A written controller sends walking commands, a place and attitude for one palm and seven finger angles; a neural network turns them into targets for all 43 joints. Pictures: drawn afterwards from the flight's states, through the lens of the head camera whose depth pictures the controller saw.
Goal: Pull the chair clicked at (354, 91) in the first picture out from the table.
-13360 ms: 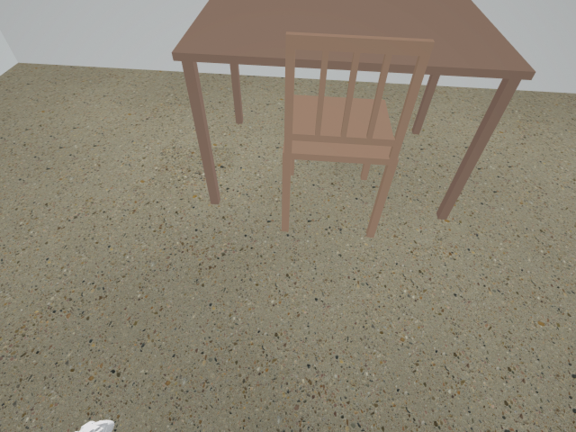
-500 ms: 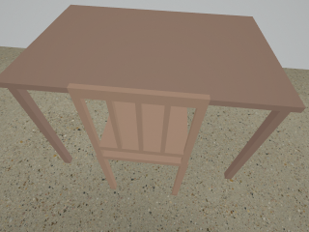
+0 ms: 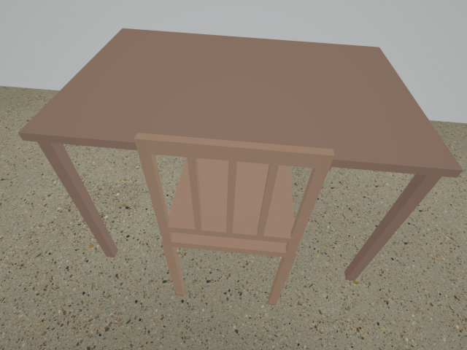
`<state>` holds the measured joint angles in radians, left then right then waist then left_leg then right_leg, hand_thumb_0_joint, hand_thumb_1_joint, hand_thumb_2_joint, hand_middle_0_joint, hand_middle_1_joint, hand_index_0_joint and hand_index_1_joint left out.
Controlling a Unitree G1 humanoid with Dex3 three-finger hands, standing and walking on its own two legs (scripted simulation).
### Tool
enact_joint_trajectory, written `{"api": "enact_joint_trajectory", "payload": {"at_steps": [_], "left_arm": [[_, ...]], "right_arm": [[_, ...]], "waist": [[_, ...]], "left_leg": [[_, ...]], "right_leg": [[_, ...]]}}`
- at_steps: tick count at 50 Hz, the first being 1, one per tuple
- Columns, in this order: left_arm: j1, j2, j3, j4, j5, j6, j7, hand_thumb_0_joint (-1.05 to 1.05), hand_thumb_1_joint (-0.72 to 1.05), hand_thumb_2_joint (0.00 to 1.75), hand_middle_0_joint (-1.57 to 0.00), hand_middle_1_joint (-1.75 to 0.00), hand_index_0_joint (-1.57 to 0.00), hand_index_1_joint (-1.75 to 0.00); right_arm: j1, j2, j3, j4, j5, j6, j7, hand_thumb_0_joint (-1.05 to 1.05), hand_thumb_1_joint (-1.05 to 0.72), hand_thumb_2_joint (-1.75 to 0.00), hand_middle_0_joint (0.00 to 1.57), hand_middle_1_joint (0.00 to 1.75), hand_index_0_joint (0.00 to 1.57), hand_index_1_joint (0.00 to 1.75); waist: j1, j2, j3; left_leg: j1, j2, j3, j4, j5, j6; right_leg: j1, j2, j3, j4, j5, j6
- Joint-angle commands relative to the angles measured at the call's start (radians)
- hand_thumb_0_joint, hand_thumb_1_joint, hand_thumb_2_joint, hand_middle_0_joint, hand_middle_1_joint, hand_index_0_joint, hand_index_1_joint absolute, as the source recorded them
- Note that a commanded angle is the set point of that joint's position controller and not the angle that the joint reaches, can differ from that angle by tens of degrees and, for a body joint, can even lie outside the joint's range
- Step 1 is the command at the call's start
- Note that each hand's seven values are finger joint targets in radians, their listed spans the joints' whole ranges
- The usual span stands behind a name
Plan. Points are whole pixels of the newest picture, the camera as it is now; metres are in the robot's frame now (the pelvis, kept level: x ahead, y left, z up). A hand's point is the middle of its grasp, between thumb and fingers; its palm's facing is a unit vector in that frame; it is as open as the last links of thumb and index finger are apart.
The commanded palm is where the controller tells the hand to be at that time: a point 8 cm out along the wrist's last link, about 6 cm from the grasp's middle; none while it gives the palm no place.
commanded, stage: come to a stop and stand still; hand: left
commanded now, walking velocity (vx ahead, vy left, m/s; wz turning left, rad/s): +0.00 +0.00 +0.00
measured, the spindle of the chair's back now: (231, 199) +0.49 +0.04 -0.09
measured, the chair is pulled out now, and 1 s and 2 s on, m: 0.00 0.00 0.00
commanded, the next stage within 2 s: look again from close up in 0.74 s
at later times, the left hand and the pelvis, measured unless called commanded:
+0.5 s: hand out of the picture -0.03 +0.13 -0.18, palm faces +0.03 -0.99 -0.14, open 7.4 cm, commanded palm none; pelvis +0.00 -0.02 +0.00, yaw +0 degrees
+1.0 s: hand out of the picture -0.03 +0.13 -0.18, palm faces +0.04 -0.99 -0.16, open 7.4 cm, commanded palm none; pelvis -0.01 -0.03 +0.00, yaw +0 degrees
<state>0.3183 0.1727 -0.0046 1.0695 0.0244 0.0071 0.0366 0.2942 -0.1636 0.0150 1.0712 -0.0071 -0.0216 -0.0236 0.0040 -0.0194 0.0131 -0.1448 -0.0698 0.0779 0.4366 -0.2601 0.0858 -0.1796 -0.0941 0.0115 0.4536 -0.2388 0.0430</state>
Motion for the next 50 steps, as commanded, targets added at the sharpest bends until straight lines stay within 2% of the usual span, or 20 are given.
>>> {"api": "enact_joint_trajectory", "payload": {"at_steps": [1, 2, 5, 8, 12, 16, 18, 24, 28, 30, 33, 36, 39, 41, 48, 50], "left_arm": [[0.069, 0.063, 0.011, -0.029, -0.006, -0.021, 0.007, 0.00, 0.90, 0.90, -0.20, -0.30, -0.20, -0.30], [0.070, 0.066, 0.012, -0.027, -0.007, -0.022, 0.006, 0.00, 0.90, 0.90, -0.20, -0.30, -0.20, -0.30], [0.080, 0.062, 0.011, -0.020, -0.008, -0.025, 0.008, 0.00, 0.90, 0.90, -0.20, -0.30, -0.20, -0.30], [0.082, 0.059, 0.010, -0.011, -0.008, -0.024, 0.009, 0.00, 0.90, 0.90, -0.20, -0.30, -0.20, -0.30], [0.092, 0.056, 0.009, 0.000, -0.010, -0.029, 0.011, 0.00, 0.90, 0.90, -0.20, -0.30, -0.20, -0.30], [0.097, 0.046, 0.009, 0.011, -0.010, -0.031, 0.014, 0.00, 0.90, 0.90, -0.20, -0.30, -0.20, -0.30], [0.098, 0.042, 0.009, 0.014, -0.009, -0.031, 0.014, 0.00, 0.90, 0.90, -0.20, -0.30, -0.20, -0.30], [0.097, 0.033, 0.008, 0.017, -0.008, -0.029, 0.014, 0.00, 0.90, 0.90, -0.20, -0.30, -0.20, -0.30], [0.098, 0.032, 0.007, 0.015, -0.008, -0.030, 0.012, 0.00, 0.90, 0.90, -0.20, -0.30, -0.20, -0.30], [0.101, 0.030, 0.009, 0.012, -0.008, -0.032, 0.012, 0.00, 0.90, 0.90, -0.20, -0.30, -0.20, -0.30], [0.100, 0.031, 0.008, 0.012, -0.008, -0.033, 0.011, 0.00, 0.90, 0.90, -0.20, -0.30, -0.20, -0.30], [0.099, 0.034, 0.009, 0.012, -0.010, -0.035, 0.011, 0.00, 0.90, 0.90, -0.20, -0.30, -0.20, -0.30], [0.099, 0.033, 0.008, 0.013, -0.010, -0.034, 0.011, 0.00, 0.90, 0.90, -0.20, -0.30, -0.20, -0.30], [0.100, 0.033, 0.009, 0.014, -0.010, -0.035, 0.011, 0.00, 0.90, 0.90, -0.20, -0.30, -0.20, -0.30], [0.101, 0.035, 0.007, 0.016, -0.009, -0.034, 0.010, 0.00, 0.90, 0.90, -0.20, -0.30, -0.20, -0.30], [0.105, 0.036, 0.008, 0.017, -0.010, -0.037, 0.010, 0.00, 0.90, 0.90, -0.20, -0.30, -0.20, -0.30]], "right_arm": [[0.042, -0.117, -0.026, -0.023, 0.001, -0.015, -0.001, 0.00, -0.90, -0.90, 0.20, 0.30, 0.20, 0.30], [0.043, -0.111, -0.024, -0.019, 0.003, -0.014, -0.001, 0.00, -0.90, -0.90, 0.20, 0.30, 0.20, 0.30], [0.050, -0.106, -0.023, -0.001, 0.003, -0.015, 0.001, 0.00, -0.90, -0.90, 0.20, 0.30, 0.20, 0.30], [0.052, -0.097, -0.022, 0.014, 0.005, -0.013, 0.001, 0.00, -0.90, -0.90, 0.20, 0.30, 0.20, 0.30], [0.059, -0.082, -0.022, 0.029, 0.008, -0.013, 0.000, 0.00, -0.90, -0.90, 0.20, 0.30, 0.20, 0.30], [0.064, -0.073, -0.020, 0.043, 0.008, -0.017, -0.002, 0.00, -0.90, -0.90, 0.20, 0.30, 0.20, 0.30], [0.059, -0.071, -0.021, 0.044, 0.008, -0.015, -0.003, 0.00, -0.90, -0.90, 0.20, 0.30, 0.20, 0.30], [0.051, -0.061, -0.021, 0.046, 0.008, -0.012, -0.003, 0.00, -0.90, -0.90, 0.20, 0.30, 0.20, 0.30], [0.046, -0.064, -0.022, 0.044, 0.008, -0.007, -0.002, 0.00, -0.90, -0.90, 0.20, 0.30, 0.20, 0.30], [0.048, -0.060, -0.022, 0.045, 0.007, -0.009, -0.002, 0.00, -0.90, -0.90, 0.20, 0.30, 0.20, 0.30], [0.046, -0.060, -0.021, 0.044, 0.007, -0.010, -0.003, 0.00, -0.90, -0.90, 0.20, 0.30, 0.20, 0.30], [0.051, -0.061, -0.020, 0.046, 0.007, -0.013, -0.003, 0.00, -0.90, -0.90, 0.20, 0.30, 0.20, 0.30], [0.045, -0.058, -0.020, 0.048, 0.007, -0.009, -0.003, 0.00, -0.90, -0.90, 0.20, 0.30, 0.20, 0.30], [0.052, -0.056, -0.019, 0.050, 0.007, -0.010, -0.003, 0.00, -0.90, -0.90, 0.20, 0.30, 0.20, 0.30], [0.053, -0.052, -0.019, 0.055, 0.008, -0.008, -0.002, 0.00, -0.90, -0.90, 0.20, 0.30, 0.20, 0.30], [0.057, -0.051, -0.018, 0.057, 0.008, -0.010, -0.002, 0.00, -0.90, -0.90, 0.20, 0.30, 0.20, 0.30]], "waist": [[0.003, 0.019, 0.066], [0.005, 0.003, 0.079], [0.001, 0.018, 0.068], [0.003, 0.017, 0.093], [0.002, 0.001, 0.070], [0.000, 0.020, 0.053], [0.001, 0.008, 0.070], [0.001, 0.030, 0.096], [0.000, 0.014, 0.118], [0.000, 0.018, 0.090], [0.001, 0.012, 0.091], [0.000, 0.006, 0.062], [0.001, 0.013, 0.089], [0.000, 0.012, 0.077], [0.003, 0.009, 0.098], [0.002, -0.003, 0.070]], "left_leg": [[-0.082, 0.171, -0.183, -0.170, 0.033, -0.046], [-0.092, 0.169, -0.176, -0.167, 0.030, -0.042], [-0.083, 0.161, -0.165, -0.156, 0.044, -0.045], [-0.099, 0.158, -0.159, -0.153, 0.036, -0.043], [-0.076, 0.154, -0.146, -0.132, 0.073, -0.040], [-0.055, 0.154, -0.138, -0.115, 0.127, -0.042], [-0.058, 0.153, -0.135, -0.111, 0.125, -0.042], [-0.071, 0.151, -0.135, -0.121, 0.074, -0.045], [-0.085, 0.147, -0.139, -0.133, 0.009, -0.047], [-0.068, 0.148, -0.138, -0.126, 0.037, -0.046], [-0.068, 0.148, -0.135, -0.120, 0.060, -0.046], [-0.047, 0.151, -0.131, -0.110, 0.105, -0.047], [-0.065, 0.148, -0.133, -0.117, 0.067, -0.050], [-0.056, 0.151, -0.134, -0.120, 0.075, -0.049], [-0.072, 0.150, -0.133, -0.128, 0.045, -0.051], [-0.053, 0.150, -0.130, -0.118, 0.077, -0.051]], "right_leg": [[-0.002, -0.009, 0.002, -0.039, 0.073, -0.049], [-0.001, -0.010, 0.003, -0.047, 0.073, -0.050], [0.002, -0.016, 0.009, -0.049, 0.087, -0.050], [-0.003, -0.015, 0.010, -0.053, 0.084, -0.049], [0.003, -0.017, 0.016, -0.058, 0.105, -0.051], [0.005, -0.019, 0.018, -0.050, 0.135, -0.049], [-0.005, -0.019, 0.019, -0.055, 0.135, -0.050], [-0.024, -0.014, 0.027, -0.067, 0.099, -0.052], [-0.045, -0.012, 0.032, -0.080, 0.055, -0.056], [-0.035, -0.014, 0.032, -0.076, 0.078, -0.056], [-0.033, -0.015, 0.032, -0.079, 0.092, -0.057], [-0.018, -0.017, 0.032, -0.072, 0.123, -0.056], [-0.032, -0.014, 0.034, -0.083, 0.088, -0.058], [-0.028, -0.015, 0.031, -0.081, 0.095, -0.058], [-0.036, -0.011, 0.034, -0.090, 0.074, -0.060], [-0.025, -0.014, 0.035, -0.086, 0.098, -0.059]]}}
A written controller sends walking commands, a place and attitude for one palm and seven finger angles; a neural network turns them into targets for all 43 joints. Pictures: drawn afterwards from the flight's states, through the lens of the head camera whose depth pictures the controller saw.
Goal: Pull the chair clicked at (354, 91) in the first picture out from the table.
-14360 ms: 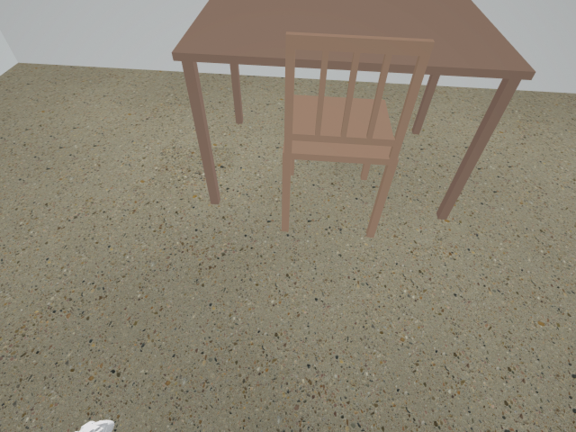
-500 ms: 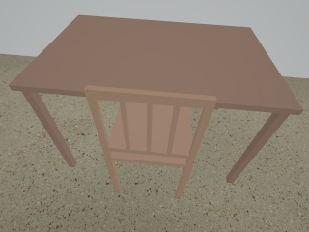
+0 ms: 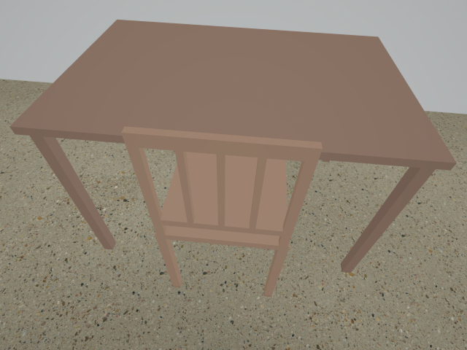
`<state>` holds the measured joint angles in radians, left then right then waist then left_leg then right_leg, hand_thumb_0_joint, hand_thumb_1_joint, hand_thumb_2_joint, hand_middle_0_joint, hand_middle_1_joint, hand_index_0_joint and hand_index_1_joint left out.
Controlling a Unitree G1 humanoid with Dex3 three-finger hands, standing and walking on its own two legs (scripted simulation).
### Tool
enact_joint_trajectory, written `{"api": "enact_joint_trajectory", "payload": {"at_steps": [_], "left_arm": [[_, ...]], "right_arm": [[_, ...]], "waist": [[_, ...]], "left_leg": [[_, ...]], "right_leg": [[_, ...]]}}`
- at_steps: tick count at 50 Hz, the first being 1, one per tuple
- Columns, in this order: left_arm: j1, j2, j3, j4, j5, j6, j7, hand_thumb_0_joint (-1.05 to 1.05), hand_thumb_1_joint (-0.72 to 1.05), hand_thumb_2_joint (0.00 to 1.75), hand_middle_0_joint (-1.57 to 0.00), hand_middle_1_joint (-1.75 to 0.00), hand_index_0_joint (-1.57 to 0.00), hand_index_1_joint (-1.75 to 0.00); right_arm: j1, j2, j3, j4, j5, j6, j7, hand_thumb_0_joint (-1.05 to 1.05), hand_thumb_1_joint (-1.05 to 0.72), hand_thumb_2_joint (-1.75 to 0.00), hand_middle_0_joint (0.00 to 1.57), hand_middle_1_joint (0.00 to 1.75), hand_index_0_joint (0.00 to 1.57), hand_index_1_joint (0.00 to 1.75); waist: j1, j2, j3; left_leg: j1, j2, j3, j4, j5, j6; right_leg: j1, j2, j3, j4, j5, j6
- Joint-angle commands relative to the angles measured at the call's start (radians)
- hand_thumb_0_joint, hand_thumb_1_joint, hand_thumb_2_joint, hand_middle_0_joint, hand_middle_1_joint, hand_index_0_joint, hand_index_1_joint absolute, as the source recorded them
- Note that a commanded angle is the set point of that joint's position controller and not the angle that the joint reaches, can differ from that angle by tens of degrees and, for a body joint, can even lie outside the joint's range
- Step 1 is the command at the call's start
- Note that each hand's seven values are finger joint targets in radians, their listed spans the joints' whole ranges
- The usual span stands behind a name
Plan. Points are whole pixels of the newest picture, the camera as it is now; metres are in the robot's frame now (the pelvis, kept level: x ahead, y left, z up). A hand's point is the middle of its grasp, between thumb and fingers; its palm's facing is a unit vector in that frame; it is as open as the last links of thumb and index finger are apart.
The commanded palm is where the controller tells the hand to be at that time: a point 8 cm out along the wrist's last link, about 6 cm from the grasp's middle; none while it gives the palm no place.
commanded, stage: look again from close up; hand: left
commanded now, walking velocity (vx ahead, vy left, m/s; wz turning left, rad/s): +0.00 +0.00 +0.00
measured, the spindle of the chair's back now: (221, 192) +0.50 +0.06 -0.09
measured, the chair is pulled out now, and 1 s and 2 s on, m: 0.00 0.00 0.00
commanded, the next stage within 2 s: shuffle to correct the standing spot in 0.60 s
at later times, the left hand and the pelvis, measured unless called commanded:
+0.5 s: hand out of the picture -0.02 +0.15 -0.18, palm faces +0.04 -0.99 -0.15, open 7.4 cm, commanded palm none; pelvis +0.00 -0.01 +0.00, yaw +0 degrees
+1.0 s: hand out of the picture -0.02 +0.14 -0.18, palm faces +0.06 -0.99 -0.15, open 7.4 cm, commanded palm none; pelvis +0.03 -0.02 -0.01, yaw +0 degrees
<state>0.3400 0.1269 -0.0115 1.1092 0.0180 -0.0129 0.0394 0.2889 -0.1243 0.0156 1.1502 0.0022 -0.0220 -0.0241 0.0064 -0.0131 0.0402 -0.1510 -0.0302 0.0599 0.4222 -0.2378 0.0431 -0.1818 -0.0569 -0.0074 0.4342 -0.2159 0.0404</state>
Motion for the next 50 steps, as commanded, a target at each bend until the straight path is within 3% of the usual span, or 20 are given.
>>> {"api": "enact_joint_trajectory", "payload": {"at_steps": [1, 28, 35, 36, 39, 42, 47, 48, 50], "left_arm": [[0.084, 0.077, 0.014, -0.022, -0.004, -0.017, 0.008, 0.00, 0.90, 0.90, -0.20, -0.30, -0.20, -0.30], [0.088, 0.065, 0.018, -0.019, -0.003, -0.015, 0.007, 0.00, 0.90, 0.90, -0.20, -0.30, -0.20, -0.30], [0.096, 0.064, 0.019, -0.018, -0.004, -0.018, 0.007, 0.00, 0.90, 0.90, -0.20, -0.30, -0.20, -0.30], [0.102, 0.064, 0.018, -0.013, -0.002, -0.019, 0.006, 0.00, 0.90, 0.90, -0.20, -0.30, -0.20, -0.30], [0.095, 0.069, 0.026, -0.024, 0.006, -0.009, -0.002, 0.00, 0.90, 0.90, -0.20, -0.30, -0.20, -0.30], [0.108, 0.068, 0.033, -0.033, 0.010, -0.007, -0.009, 0.00, 0.90, 0.90, -0.20, -0.30, -0.20, -0.30], [0.129, 0.070, 0.041, -0.031, 0.005, -0.021, -0.012, 0.00, 0.90, 0.90, -0.20, -0.30, -0.20, -0.30], [0.133, 0.066, 0.041, -0.026, 0.004, -0.024, -0.011, 0.00, 0.90, 0.90, -0.20, -0.30, -0.20, -0.30], [0.141, 0.065, 0.039, -0.013, 0.000, -0.031, -0.004, 0.00, 0.90, 0.90, -0.20, -0.30, -0.20, -0.30]], "right_arm": [[0.062, -0.089, -0.020, -0.020, -0.002, -0.009, -0.002, 0.00, -0.90, -0.90, 0.20, 0.30, 0.20, 0.30], [0.080, -0.076, -0.019, -0.019, -0.002, -0.010, -0.006, 0.00, -0.90, -0.90, 0.20, 0.30, 0.20, 0.30], [0.085, -0.070, -0.019, -0.018, -0.003, -0.012, -0.007, 0.00, -0.90, -0.90, 0.20, 0.30, 0.20, 0.30], [0.092, -0.075, -0.018, -0.013, -0.004, -0.013, -0.007, 0.00, -0.90, -0.90, 0.20, 0.30, 0.20, 0.30], [0.099, -0.085, -0.028, -0.011, -0.010, 0.002, -0.003, 0.00, -0.90, -0.90, 0.20, 0.30, 0.20, 0.30], [0.103, -0.086, -0.036, -0.023, -0.014, 0.007, -0.001, 0.00, -0.90, -0.90, 0.20, 0.30, 0.20, 0.30], [0.116, -0.059, -0.034, -0.033, -0.013, -0.010, -0.002, 0.00, -0.90, -0.90, 0.20, 0.30, 0.20, 0.30], [0.116, -0.056, -0.029, -0.034, -0.012, -0.015, -0.004, 0.00, -0.90, -0.90, 0.20, 0.30, 0.20, 0.30], [0.126, -0.047, -0.019, -0.026, -0.011, -0.026, -0.012, 0.00, -0.90, -0.90, 0.20, 0.30, 0.20, 0.30]], "waist": [[-0.001, -0.007, 0.049], [0.000, 0.007, 0.073], [0.002, 0.005, 0.045], [0.000, 0.004, 0.028], [-0.002, 0.013, 0.102], [0.003, 0.030, 0.151], [0.003, -0.017, 0.140], [0.004, -0.028, 0.122], [0.001, -0.021, 0.053]], "left_leg": [[-0.045, 0.112, -0.112, -0.106, 0.050, -0.008], [-0.060, 0.113, -0.111, -0.116, 0.037, -0.010], [-0.039, 0.114, -0.107, -0.105, 0.079, -0.008], [-0.025, 0.114, -0.105, -0.101, 0.036, -0.007], [-0.087, 0.116, -0.128, -0.131, -0.242, 0.002], [-0.143, 0.122, -0.149, -0.143, -0.343, 0.019], [-0.132, 0.094, -0.102, -0.041, -0.192, 0.020], [-0.122, 0.087, -0.088, -0.011, -0.094, 0.017], [-0.069, 0.090, -0.066, 0.033, 0.138, 0.006]], "right_leg": [[-0.029, -0.051, 0.056, -0.069, 0.068, -0.057], [-0.039, -0.042, 0.054, -0.071, 0.057, -0.062], [-0.026, -0.045, 0.054, -0.067, 0.091, -0.064], [-0.021, -0.040, 0.051, -0.065, 0.049, -0.065], [-0.087, -0.019, 0.045, -0.054, -0.191, -0.075], [-0.118, -0.004, 0.043, -0.039, -0.263, -0.083], [-0.102, -0.026, 0.082, -0.038, -0.197, -0.113], [-0.084, -0.035, 0.085, -0.028, -0.114, -0.115], [-0.023, -0.044, 0.069, 0.024, 0.187, -0.109]]}}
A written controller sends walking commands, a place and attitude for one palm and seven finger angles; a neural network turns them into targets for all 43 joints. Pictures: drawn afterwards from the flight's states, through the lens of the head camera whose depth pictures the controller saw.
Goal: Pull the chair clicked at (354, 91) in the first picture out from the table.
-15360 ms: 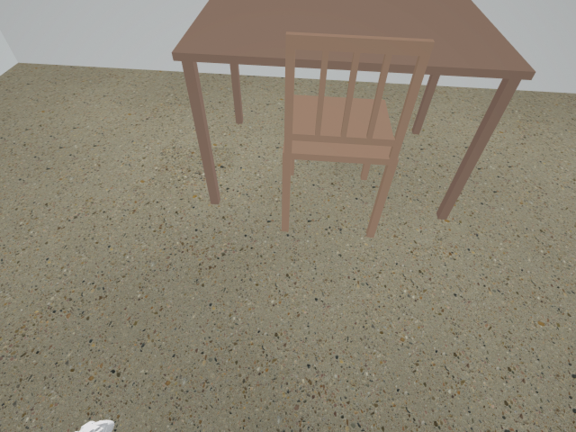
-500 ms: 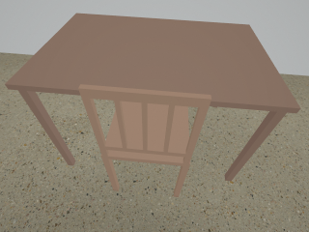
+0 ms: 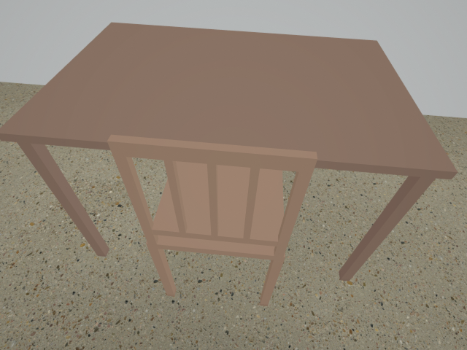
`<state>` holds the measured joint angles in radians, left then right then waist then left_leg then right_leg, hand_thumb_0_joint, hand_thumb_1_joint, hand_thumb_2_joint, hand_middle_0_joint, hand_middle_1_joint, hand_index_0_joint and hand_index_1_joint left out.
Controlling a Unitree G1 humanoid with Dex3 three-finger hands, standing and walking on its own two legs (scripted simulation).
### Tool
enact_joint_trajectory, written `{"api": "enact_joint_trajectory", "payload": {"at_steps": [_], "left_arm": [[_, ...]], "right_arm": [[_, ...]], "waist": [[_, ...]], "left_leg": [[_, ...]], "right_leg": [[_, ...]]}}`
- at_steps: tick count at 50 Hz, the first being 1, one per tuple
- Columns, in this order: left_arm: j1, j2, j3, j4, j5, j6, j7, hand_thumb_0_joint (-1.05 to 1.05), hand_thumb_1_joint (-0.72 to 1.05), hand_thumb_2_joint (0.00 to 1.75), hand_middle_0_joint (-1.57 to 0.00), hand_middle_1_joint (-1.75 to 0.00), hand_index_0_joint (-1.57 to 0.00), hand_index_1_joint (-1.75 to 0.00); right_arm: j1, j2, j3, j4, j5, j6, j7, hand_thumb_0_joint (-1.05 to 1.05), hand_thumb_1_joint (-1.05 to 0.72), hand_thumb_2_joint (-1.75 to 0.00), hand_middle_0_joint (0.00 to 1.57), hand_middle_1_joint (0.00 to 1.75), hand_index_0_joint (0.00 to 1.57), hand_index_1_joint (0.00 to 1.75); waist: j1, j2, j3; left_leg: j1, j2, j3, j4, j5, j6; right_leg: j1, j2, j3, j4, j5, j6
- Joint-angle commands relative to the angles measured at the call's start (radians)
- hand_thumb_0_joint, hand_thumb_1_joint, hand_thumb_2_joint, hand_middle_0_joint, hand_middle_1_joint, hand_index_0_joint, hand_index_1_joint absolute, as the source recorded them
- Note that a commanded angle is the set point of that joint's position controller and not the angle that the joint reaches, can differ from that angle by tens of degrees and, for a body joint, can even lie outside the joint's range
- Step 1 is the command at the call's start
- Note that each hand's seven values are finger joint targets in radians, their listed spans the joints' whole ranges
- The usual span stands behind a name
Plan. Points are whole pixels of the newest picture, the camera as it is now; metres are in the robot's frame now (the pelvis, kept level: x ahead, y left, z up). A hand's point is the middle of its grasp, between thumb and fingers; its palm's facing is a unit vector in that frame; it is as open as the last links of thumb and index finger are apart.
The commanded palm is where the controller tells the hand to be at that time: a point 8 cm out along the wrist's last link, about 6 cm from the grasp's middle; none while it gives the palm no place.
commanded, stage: come to a stop and stand still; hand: left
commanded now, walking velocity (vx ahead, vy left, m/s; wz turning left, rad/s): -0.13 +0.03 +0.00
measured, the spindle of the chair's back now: (213, 202) +0.46 +0.08 -0.09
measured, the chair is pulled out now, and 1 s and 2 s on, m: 0.00 0.00 0.00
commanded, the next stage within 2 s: look again from close up in 0.86 s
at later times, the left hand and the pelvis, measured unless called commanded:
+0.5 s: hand out of the picture +0.00 +0.19 -0.17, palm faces +0.01 -0.97 -0.23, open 7.4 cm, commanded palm none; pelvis -0.02 +0.01 +0.00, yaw +1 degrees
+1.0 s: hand out of the picture -0.09 +0.18 -0.17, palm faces +0.03 -0.98 -0.18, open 7.4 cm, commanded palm none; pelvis -0.05 +0.01 +0.00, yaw +1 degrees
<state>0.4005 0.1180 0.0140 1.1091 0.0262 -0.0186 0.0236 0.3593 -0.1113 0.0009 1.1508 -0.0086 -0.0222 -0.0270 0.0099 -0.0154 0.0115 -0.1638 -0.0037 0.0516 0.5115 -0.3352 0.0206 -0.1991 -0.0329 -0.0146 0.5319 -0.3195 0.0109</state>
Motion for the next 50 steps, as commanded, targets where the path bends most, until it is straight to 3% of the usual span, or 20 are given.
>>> {"api": "enact_joint_trajectory", "payload": {"at_steps": [1, 3, 5, 7, 15, 16, 17, 18, 19, 22, 23, 24, 26, 28, 33, 36, 45, 48, 50], "left_arm": [[0.083, 0.073, 0.010, -0.006, -0.009, -0.028, 0.016, 0.00, 0.90, 0.90, -0.20, -0.30, -0.20, -0.30], [0.081, 0.071, 0.005, 0.000, -0.013, -0.031, 0.024, 0.00, 0.90, 0.90, -0.20, -0.30, -0.20, -0.30], [0.075, 0.086, 0.004, 0.003, -0.020, -0.032, 0.030, 0.00, 0.90, 0.90, -0.20, -0.30, -0.20, -0.30], [0.056, 0.095, 0.008, -0.007, -0.020, -0.024, 0.033, 0.00, 0.90, 0.90, -0.20, -0.30, -0.20, -0.30], [0.008, 0.096, 0.008, -0.034, -0.014, -0.004, 0.032, 0.00, 0.90, 0.90, -0.20, -0.30, -0.20, -0.30], [0.027, 0.166, 0.017, -0.010, -0.001, -0.015, 0.063, 0.00, 0.90, 0.90, -0.20, -0.30, -0.20, -0.30], [0.028, 0.210, 0.029, -0.039, -0.001, -0.029, 0.057, 0.00, 0.90, 0.90, -0.20, -0.30, -0.20, -0.30], [0.019, 0.189, 0.022, -0.063, -0.010, -0.030, 0.050, 0.00, 0.90, 0.90, -0.20, -0.30, -0.20, -0.30], [-0.015, 0.162, 0.010, -0.075, -0.012, -0.026, 0.045, 0.00, 0.90, 0.90, -0.20, -0.30, -0.20, -0.30], [-0.064, 0.153, -0.003, -0.109, -0.012, -0.012, 0.032, 0.00, 0.90, 0.90, -0.20, -0.30, -0.20, -0.30], [-0.070, 0.155, -0.003, -0.114, -0.010, -0.002, 0.031, 0.00, 0.90, 0.90, -0.20, -0.30, -0.20, -0.30], [-0.069, 0.153, -0.004, -0.117, -0.009, 0.004, 0.028, 0.00, 0.90, 0.90, -0.20, -0.30, -0.20, -0.30], [-0.080, 0.157, -0.007, -0.123, -0.006, 0.009, 0.022, 0.00, 0.90, 0.90, -0.20, -0.30, -0.20, -0.30], [-0.072, 0.163, -0.005, -0.133, -0.002, 0.012, 0.018, 0.00, 0.90, 0.90, -0.20, -0.30, -0.20, -0.30], [-0.045, 0.163, 0.000, -0.152, 0.001, 0.014, 0.014, 0.00, 0.90, 0.90, -0.20, -0.30, -0.20, -0.30], [-0.028, 0.156, 0.000, -0.151, 0.000, 0.008, 0.014, 0.00, 0.90, 0.90, -0.20, -0.30, -0.20, -0.30], [0.005, 0.135, -0.009, -0.103, -0.008, -0.007, 0.016, 0.00, 0.90, 0.90, -0.20, -0.30, -0.20, -0.30], [0.014, 0.126, -0.013, -0.079, -0.010, -0.011, 0.017, 0.00, 0.90, 0.90, -0.20, -0.30, -0.20, -0.30], [0.015, 0.121, -0.014, -0.065, -0.012, -0.012, 0.018, 0.00, 0.90, 0.90, -0.20, -0.30, -0.20, -0.30]], "right_arm": [[0.068, -0.065, -0.002, -0.017, 0.001, -0.031, -0.014, 0.00, -0.90, -0.90, 0.20, 0.30, 0.20, 0.30], [0.076, -0.067, 0.000, -0.007, 0.005, -0.031, -0.026, 0.00, -0.90, -0.90, 0.20, 0.30, 0.20, 0.30], [0.067, -0.077, -0.002, -0.009, 0.010, -0.026, -0.032, 0.00, -0.90, -0.90, 0.20, 0.30, 0.20, 0.30], [0.056, -0.084, -0.010, -0.019, 0.012, -0.019, -0.035, 0.00, -0.90, -0.90, 0.20, 0.30, 0.20, 0.30], [-0.001, -0.091, -0.016, -0.041, 0.008, -0.008, -0.024, 0.00, -0.90, -0.90, 0.20, 0.30, 0.20, 0.30], [-0.099, -0.172, -0.037, -0.127, 0.017, -0.006, -0.010, 0.00, -0.90, -0.90, 0.20, 0.30, 0.20, 0.30], [-0.099, -0.154, -0.027, -0.163, 0.015, -0.004, -0.003, 0.00, -0.90, -0.90, 0.20, 0.30, 0.20, 0.30], [-0.017, -0.109, -0.027, -0.165, 0.007, -0.011, -0.001, 0.00, -0.90, -0.90, 0.20, 0.30, 0.20, 0.30], [-0.015, -0.116, -0.028, -0.161, 0.006, -0.011, -0.002, 0.00, -0.90, -0.90, 0.20, 0.30, 0.20, 0.30], [-0.042, -0.145, -0.028, -0.164, -0.002, -0.004, -0.004, 0.00, -0.90, -0.90, 0.20, 0.30, 0.20, 0.30], [-0.058, -0.155, -0.026, -0.171, -0.002, -0.001, -0.002, 0.00, -0.90, -0.90, 0.20, 0.30, 0.20, 0.30], [-0.082, -0.158, -0.024, -0.180, -0.001, 0.001, 0.001, 0.00, -0.90, -0.90, 0.20, 0.30, 0.20, 0.30], [-0.093, -0.175, -0.025, -0.196, -0.003, 0.005, 0.008, 0.00, -0.90, -0.90, 0.20, 0.30, 0.20, 0.30], [-0.089, -0.185, -0.030, -0.204, -0.006, 0.009, 0.014, 0.00, -0.90, -0.90, 0.20, 0.30, 0.20, 0.30], [-0.079, -0.203, -0.035, -0.209, -0.009, 0.012, 0.019, 0.00, -0.90, -0.90, 0.20, 0.30, 0.20, 0.30], [-0.067, -0.191, -0.033, -0.199, -0.008, 0.011, 0.021, 0.00, -0.90, -0.90, 0.20, 0.30, 0.20, 0.30], [-0.020, -0.163, -0.018, -0.134, 0.002, -0.002, 0.017, 0.00, -0.90, -0.90, 0.20, 0.30, 0.20, 0.30], [-0.014, -0.153, -0.013, -0.110, 0.005, -0.005, 0.014, 0.00, -0.90, -0.90, 0.20, 0.30, 0.20, 0.30], [-0.006, -0.147, -0.010, -0.092, 0.006, -0.007, 0.013, 0.00, -0.90, -0.90, 0.20, 0.30, 0.20, 0.30]], "waist": [[-0.004, 0.003, 0.038], [-0.006, 0.026, 0.014], [-0.007, 0.011, -0.012], [-0.006, 0.023, -0.002], [0.001, 0.022, 0.000], [0.010, -0.025, 0.034], [-0.003, -0.044, -0.014], [-0.036, -0.106, -0.117], [-0.035, -0.120, -0.159], [-0.026, 0.055, -0.040], [-0.021, 0.088, 0.009], [-0.011, 0.088, 0.054], [-0.016, 0.051, 0.111], [-0.013, 0.040, 0.124], [-0.009, 0.040, 0.104], [-0.009, 0.005, 0.092], [-0.012, 0.016, 0.067], [-0.010, -0.007, 0.071], [-0.011, 0.013, 0.060]], "left_leg": [[-0.016, 0.072, -0.060, -0.043, 0.359, 0.026], [0.023, 0.083, -0.063, -0.029, 0.569, 0.015], [0.055, 0.090, -0.066, -0.041, 0.646, 0.004], [0.072, 0.098, -0.068, -0.055, 0.691, 0.005], [0.075, 0.106, -0.085, -0.116, 0.527, 0.013], [-0.022, 0.129, -0.040, 0.106, 0.601, -0.022], [-0.077, 0.068, -0.022, 0.095, 0.402, -0.042], [-0.085, 0.052, -0.033, 0.020, 0.171, -0.026], [-0.054, 0.055, -0.047, -0.014, 0.187, -0.019], [-0.029, 0.098, -0.087, -0.049, 0.348, -0.002], [-0.064, 0.109, -0.108, -0.074, 0.330, 0.001], [-0.098, 0.110, -0.124, -0.106, 0.242, 0.006], [-0.149, 0.102, -0.145, -0.170, 0.023, 0.008], [-0.176, 0.094, -0.152, -0.202, -0.093, 0.010], [-0.203, 0.097, -0.162, -0.242, -0.197, 0.014], [-0.185, 0.088, -0.153, -0.224, -0.157, 0.015], [-0.135, 0.086, -0.140, -0.214, -0.049, 0.014], [-0.117, 0.083, -0.126, -0.202, 0.008, 0.013], [-0.103, 0.084, -0.123, -0.200, 0.031, 0.011]], "right_leg": [[0.025, -0.071, 0.056, -0.037, 0.450, -0.073], [0.048, -0.078, 0.051, -0.019, 0.657, -0.059], [0.074, -0.090, 0.051, -0.022, 0.762, -0.050], [0.063, -0.087, 0.049, -0.018, 0.733, -0.047], [0.039, -0.080, 0.063, -0.082, 0.462, -0.039], [0.007, -0.123, 0.079, -0.093, 0.765, -0.016], [0.118, -0.164, 0.100, -0.058, 1.035, -0.050], [0.174, -0.186, 0.104, 0.000, 0.983, -0.074], [0.176, -0.167, 0.087, 0.016, 0.874, -0.069], [0.029, -0.094, 0.072, -0.033, 0.447, -0.057], [0.009, -0.077, 0.061, -0.054, 0.288, -0.053], [-0.013, -0.065, 0.064, -0.084, 0.172, -0.048], [-0.052, -0.051, 0.070, -0.121, 0.018, -0.043], [-0.062, -0.049, 0.070, -0.131, -0.031, -0.041], [-0.061, -0.039, 0.050, -0.121, -0.068, -0.031], [-0.075, -0.049, 0.069, -0.140, -0.072, -0.033], [-0.057, -0.063, 0.076, -0.152, 0.016, -0.036], [-0.047, -0.068, 0.074, -0.157, 0.059, -0.037], [-0.036, -0.071, 0.070, -0.153, 0.077, -0.035]]}}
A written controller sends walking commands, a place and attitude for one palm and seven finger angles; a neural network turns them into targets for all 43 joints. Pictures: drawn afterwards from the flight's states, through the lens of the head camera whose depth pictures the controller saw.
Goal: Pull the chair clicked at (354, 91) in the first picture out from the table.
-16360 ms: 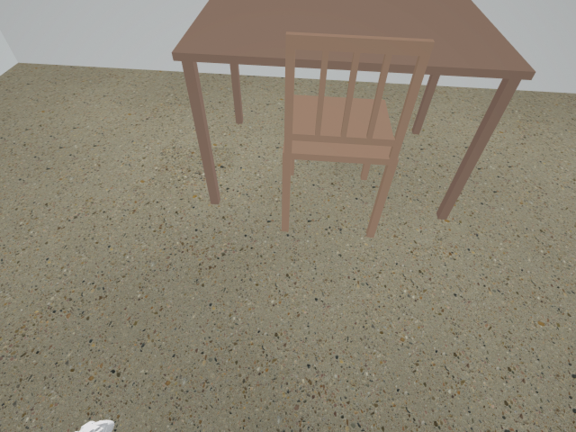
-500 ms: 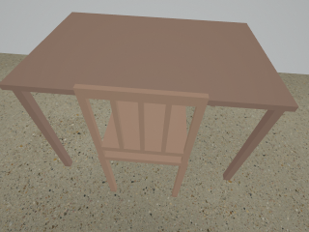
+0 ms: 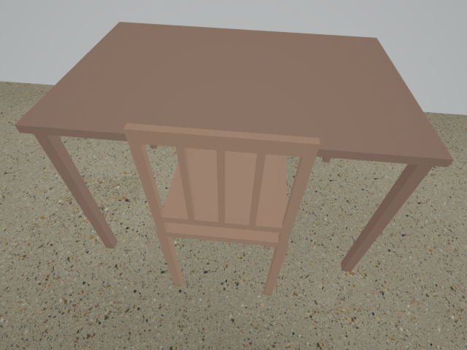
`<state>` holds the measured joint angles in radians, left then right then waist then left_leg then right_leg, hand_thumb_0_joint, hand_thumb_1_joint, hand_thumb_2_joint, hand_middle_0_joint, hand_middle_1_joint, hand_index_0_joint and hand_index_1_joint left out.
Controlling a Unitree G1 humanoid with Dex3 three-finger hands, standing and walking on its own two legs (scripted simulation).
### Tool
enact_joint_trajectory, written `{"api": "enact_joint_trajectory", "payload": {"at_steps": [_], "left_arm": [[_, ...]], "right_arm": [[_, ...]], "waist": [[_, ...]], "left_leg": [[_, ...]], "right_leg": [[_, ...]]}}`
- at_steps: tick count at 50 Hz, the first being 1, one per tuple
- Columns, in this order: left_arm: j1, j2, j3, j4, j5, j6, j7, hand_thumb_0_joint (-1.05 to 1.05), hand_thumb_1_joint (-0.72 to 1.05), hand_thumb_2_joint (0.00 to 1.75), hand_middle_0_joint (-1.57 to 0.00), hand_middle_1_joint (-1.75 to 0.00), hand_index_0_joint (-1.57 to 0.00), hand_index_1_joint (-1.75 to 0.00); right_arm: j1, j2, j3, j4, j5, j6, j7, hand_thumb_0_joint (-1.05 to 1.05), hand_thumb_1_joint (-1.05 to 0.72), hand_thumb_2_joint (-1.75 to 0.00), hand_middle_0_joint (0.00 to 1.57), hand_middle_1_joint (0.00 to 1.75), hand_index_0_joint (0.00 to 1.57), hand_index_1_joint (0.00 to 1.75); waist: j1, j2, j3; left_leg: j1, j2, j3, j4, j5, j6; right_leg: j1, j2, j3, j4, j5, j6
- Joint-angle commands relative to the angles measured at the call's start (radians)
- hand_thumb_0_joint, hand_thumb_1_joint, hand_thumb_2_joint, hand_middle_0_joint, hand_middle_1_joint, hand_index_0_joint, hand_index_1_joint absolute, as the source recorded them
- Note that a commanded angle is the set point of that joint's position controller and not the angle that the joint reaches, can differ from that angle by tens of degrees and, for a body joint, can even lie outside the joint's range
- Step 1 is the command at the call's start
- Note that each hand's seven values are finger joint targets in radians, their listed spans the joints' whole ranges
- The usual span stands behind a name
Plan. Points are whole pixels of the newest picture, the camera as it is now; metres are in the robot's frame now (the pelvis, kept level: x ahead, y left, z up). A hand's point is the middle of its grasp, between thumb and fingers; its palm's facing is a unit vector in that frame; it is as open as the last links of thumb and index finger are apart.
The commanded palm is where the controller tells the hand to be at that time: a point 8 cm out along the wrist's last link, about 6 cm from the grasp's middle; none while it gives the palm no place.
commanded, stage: look again from close up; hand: left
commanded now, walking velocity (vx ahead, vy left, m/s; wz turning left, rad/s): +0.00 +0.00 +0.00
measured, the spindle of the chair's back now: (221, 189) +0.51 +0.06 -0.09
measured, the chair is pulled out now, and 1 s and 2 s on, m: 0.00 0.00 0.00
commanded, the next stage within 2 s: raise the hand toward the chair's back in 1.12 s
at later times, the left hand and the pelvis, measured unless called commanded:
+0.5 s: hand out of the picture +0.00 +0.15 -0.18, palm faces +0.03 -0.99 -0.16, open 7.4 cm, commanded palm none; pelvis +0.01 -0.01 +0.00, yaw +0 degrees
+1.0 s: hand out of the picture -0.01 +0.14 -0.17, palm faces +0.04 -0.99 -0.15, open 7.4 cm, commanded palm none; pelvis +0.02 -0.01 +0.00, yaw +0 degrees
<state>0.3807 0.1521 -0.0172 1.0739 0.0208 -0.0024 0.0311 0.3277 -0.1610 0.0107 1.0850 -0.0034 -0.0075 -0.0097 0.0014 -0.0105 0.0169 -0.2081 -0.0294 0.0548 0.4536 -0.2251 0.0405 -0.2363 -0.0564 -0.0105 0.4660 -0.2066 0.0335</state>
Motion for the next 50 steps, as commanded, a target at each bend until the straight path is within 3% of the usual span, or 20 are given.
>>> {"api": "enact_joint_trajectory", "payload": {"at_steps": [1, 6, 12, 21, 28, 31, 37, 50], "left_arm": [[0.040, 0.084, 0.016, -0.022, -0.006, -0.030, 0.011, 0.00, 0.90, 0.90, -0.20, -0.30, -0.20, -0.30], [0.038, 0.074, 0.015, 0.000, -0.008, -0.032, 0.014, 0.00, 0.90, 0.90, -0.20, -0.30, -0.20, -0.30], [0.030, 0.070, 0.016, 0.006, -0.006, -0.029, 0.015, 0.00, 0.90, 0.90, -0.20, -0.30, -0.20, -0.30], [0.023, 0.062, 0.018, 0.005, -0.007, -0.031, 0.015, 0.00, 0.90, 0.90, -0.20, -0.30, -0.20, -0.30], [0.017, 0.068, 0.019, 0.002, -0.007, -0.027, 0.014, 0.00, 0.90, 0.90, -0.20, -0.30, -0.20, -0.30], [0.019, 0.066, 0.020, 0.004, -0.007, -0.030, 0.014, 0.00, 0.90, 0.90, -0.20, -0.30, -0.20, -0.30], [0.020, 0.066, 0.019, 0.006, -0.007, -0.028, 0.013, 0.00, 0.90, 0.90, -0.20, -0.30, -0.20, -0.30], [0.041, 0.056, 0.019, 0.012, -0.007, -0.031, 0.014, 0.00, 0.90, 0.90, -0.20, -0.30, -0.20, -0.30]], "right_arm": [[0.024, -0.092, -0.019, -0.018, 0.002, -0.024, -0.005, 0.00, -0.90, -0.90, 0.20, 0.30, 0.20, 0.30], [0.028, -0.076, -0.016, 0.011, 0.004, -0.026, -0.009, 0.00, -0.90, -0.90, 0.20, 0.30, 0.20, 0.30], [0.021, -0.064, -0.017, 0.024, 0.004, -0.021, -0.011, 0.00, -0.90, -0.90, 0.20, 0.30, 0.20, 0.30], [0.015, -0.063, -0.015, 0.030, 0.002, -0.026, -0.012, 0.00, -0.90, -0.90, 0.20, 0.30, 0.20, 0.30], [0.009, -0.066, -0.014, 0.031, 0.003, -0.022, -0.013, 0.00, -0.90, -0.90, 0.20, 0.30, 0.20, 0.30], [0.014, -0.065, -0.014, 0.034, 0.003, -0.025, -0.013, 0.00, -0.90, -0.90, 0.20, 0.30, 0.20, 0.30], [0.012, -0.063, -0.014, 0.035, 0.004, -0.022, -0.015, 0.00, -0.90, -0.90, 0.20, 0.30, 0.20, 0.30], [0.020, -0.054, -0.013, 0.042, 0.003, -0.025, -0.017, 0.00, -0.90, -0.90, 0.20, 0.30, 0.20, 0.30]], "waist": [[-0.001, 0.012, 0.047], [0.000, 0.000, 0.052], [0.002, 0.000, 0.086], [0.004, 0.006, 0.058], [0.006, 0.014, 0.088], [0.004, 0.005, 0.060], [0.004, 0.006, 0.084], [0.007, 0.005, 0.066]], "left_leg": [[-0.047, 0.109, -0.121, -0.137, -0.058, -0.009], [-0.031, 0.108, -0.109, -0.124, 0.008, -0.011], [-0.039, 0.110, -0.109, -0.136, -0.022, -0.013], [-0.016, 0.110, -0.107, -0.133, 0.041, -0.013], [-0.030, 0.109, -0.111, -0.149, 0.003, -0.015], [-0.008, 0.111, -0.110, -0.140, 0.048, -0.015], [-0.012, 0.111, -0.110, -0.150, 0.026, -0.014], [0.005, 0.110, -0.107, -0.142, 0.058, -0.014]], "right_leg": [[0.007, -0.049, 0.065, -0.088, -0.014, -0.057], [0.023, -0.052, 0.061, -0.091, 0.029, -0.055], [0.011, -0.045, 0.060, -0.102, 0.003, -0.056], [0.035, -0.050, 0.056, -0.097, 0.059, -0.053], [0.030, -0.047, 0.052, -0.111, 0.025, -0.052], [0.044, -0.050, 0.050, -0.107, 0.059, -0.052], [0.033, -0.044, 0.050, -0.116, 0.037, -0.052], [0.039, -0.048, 0.051, -0.114, 0.066, -0.054]]}}
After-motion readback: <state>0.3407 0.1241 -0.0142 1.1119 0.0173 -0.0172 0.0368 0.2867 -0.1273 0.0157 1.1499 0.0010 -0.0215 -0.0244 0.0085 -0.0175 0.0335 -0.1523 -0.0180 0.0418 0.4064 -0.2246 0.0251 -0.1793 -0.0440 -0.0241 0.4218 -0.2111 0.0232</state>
